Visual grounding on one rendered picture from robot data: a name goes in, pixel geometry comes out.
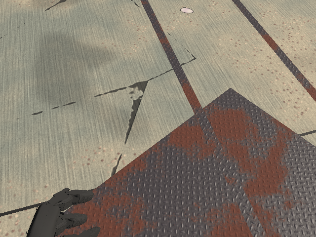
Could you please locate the left robot hand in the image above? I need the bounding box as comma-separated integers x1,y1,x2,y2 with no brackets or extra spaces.
26,188,101,237

